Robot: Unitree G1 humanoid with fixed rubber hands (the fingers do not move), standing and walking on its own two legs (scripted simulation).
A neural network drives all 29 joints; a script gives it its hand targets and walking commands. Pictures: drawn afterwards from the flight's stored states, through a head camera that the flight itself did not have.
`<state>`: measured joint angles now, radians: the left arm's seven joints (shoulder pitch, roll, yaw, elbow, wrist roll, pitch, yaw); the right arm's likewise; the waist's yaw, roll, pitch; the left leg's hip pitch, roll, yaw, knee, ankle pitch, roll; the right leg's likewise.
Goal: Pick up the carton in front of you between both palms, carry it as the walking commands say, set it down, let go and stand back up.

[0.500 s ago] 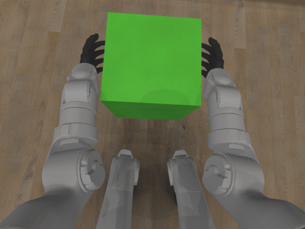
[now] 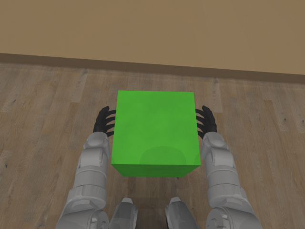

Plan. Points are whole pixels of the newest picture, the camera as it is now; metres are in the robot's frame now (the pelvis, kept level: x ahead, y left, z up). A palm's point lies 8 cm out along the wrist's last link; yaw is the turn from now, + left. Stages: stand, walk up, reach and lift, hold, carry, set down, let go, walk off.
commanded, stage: reach and lift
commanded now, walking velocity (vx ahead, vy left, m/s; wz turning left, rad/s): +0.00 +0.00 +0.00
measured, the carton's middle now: (154, 139) +0.38 +0.00 -0.11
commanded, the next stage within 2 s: hold in 1.52 s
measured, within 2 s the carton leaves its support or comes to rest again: neither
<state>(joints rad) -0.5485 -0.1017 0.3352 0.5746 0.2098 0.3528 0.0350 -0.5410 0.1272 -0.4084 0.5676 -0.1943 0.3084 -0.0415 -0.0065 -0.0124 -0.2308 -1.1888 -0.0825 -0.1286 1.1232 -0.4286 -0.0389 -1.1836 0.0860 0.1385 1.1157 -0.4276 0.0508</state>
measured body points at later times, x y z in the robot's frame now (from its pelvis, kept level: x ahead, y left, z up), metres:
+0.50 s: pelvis +0.03 -0.01 +0.09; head +0.02 +0.00 +0.54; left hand +0.34 +0.15 +0.10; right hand +0.35 -0.16 +0.11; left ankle +0.04 +0.13 -0.64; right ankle +0.04 -0.14 -0.64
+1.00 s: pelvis +0.03 +0.00 +0.10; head +0.00 +0.00 +0.55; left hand +0.34 +0.15 +0.12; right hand +0.34 -0.16 +0.13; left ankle +0.04 +0.13 -0.64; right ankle +0.04 -0.14 -0.64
